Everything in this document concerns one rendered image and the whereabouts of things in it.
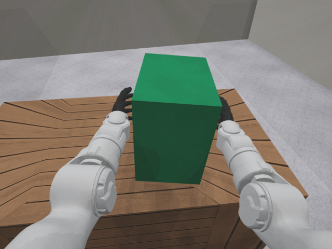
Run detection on robot left upper arm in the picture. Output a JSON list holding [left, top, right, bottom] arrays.
[[4, 164, 117, 249]]

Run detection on robot right forearm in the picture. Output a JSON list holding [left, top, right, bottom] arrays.
[[216, 120, 309, 210]]

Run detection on robot left hand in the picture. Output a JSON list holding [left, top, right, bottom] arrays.
[[112, 87, 133, 120]]

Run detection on robot right hand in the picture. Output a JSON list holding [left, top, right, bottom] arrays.
[[216, 96, 234, 130]]

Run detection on robot left forearm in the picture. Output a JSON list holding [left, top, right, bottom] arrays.
[[49, 111, 130, 206]]

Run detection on pedestal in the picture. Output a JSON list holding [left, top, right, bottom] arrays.
[[0, 89, 309, 249]]

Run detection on carton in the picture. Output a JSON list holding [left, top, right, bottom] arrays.
[[131, 53, 223, 185]]

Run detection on robot right upper arm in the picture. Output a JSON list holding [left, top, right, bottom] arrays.
[[238, 181, 332, 249]]

